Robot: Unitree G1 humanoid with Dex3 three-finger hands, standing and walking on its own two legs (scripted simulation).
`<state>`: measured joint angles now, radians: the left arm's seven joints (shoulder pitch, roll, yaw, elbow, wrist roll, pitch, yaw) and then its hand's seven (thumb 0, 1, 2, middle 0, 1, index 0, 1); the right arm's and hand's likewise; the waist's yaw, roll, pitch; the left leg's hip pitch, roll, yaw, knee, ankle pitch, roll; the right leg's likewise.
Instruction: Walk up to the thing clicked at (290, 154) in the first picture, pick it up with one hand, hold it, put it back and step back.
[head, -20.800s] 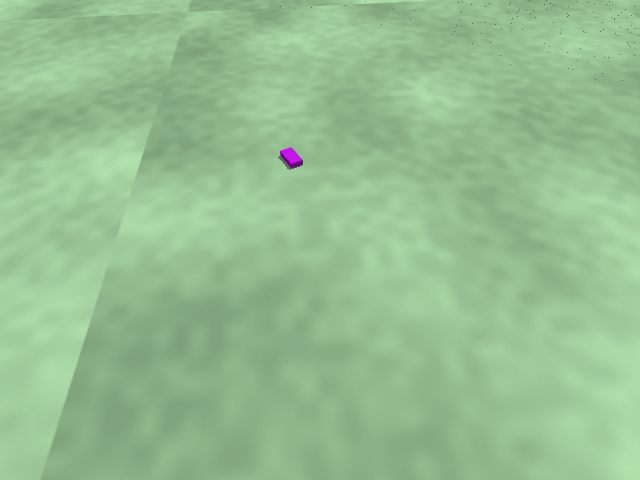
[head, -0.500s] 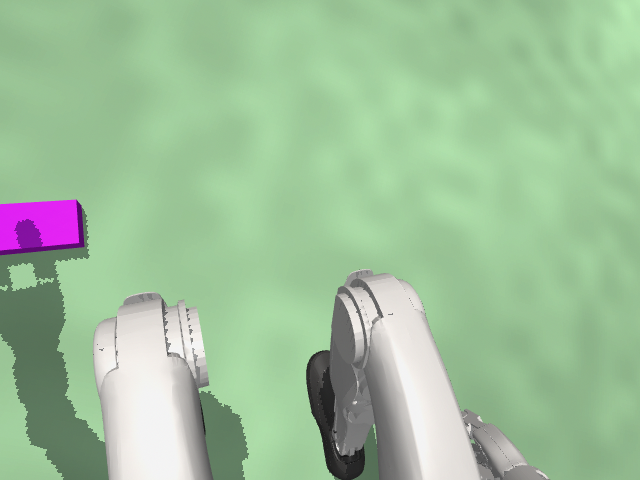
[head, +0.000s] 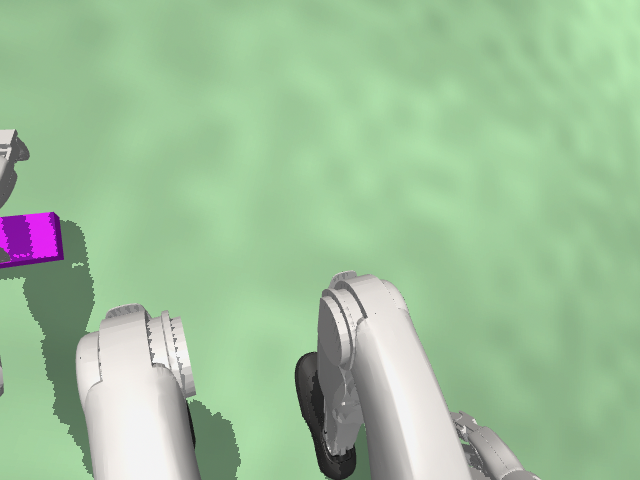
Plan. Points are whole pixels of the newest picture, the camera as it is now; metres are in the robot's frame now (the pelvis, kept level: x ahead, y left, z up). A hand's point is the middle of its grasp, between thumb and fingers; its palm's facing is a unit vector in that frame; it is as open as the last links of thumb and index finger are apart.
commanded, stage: approach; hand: left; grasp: from above
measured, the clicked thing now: (6, 242) +0.43 +0.36 -0.30
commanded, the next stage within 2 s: close in in 0.28 s
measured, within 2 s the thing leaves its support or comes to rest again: neither
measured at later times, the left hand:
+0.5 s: hand out of the picture +0.41 +0.36 -0.19, palm faces -0.48 -0.15 -0.87, open 13.8 cm
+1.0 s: hand out of the picture +0.42 +0.36 -0.25, palm faces -0.46 -0.14 -0.88, open 14.2 cm
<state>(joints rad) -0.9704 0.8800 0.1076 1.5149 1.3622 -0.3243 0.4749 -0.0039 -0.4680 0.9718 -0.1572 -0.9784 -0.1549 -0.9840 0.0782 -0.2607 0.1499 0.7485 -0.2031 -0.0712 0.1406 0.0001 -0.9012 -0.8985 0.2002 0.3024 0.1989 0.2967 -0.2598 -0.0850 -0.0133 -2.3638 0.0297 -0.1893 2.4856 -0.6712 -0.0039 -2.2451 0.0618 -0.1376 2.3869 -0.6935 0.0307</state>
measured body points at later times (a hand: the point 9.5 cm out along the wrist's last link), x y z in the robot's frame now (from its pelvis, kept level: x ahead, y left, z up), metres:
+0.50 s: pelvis +0.00 +0.00 +0.00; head +0.24 +0.11 +0.36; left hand +0.43 +0.37 -0.14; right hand +0.08 -0.27 -0.09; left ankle +0.07 +0.13 -0.28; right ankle +0.10 -0.12 -0.28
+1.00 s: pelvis +0.00 +0.00 -0.02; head +0.26 +0.12 +0.33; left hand +0.44 +0.36 -0.20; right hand +0.07 -0.26 -0.09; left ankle +0.07 +0.13 -0.28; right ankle +0.10 -0.12 -0.28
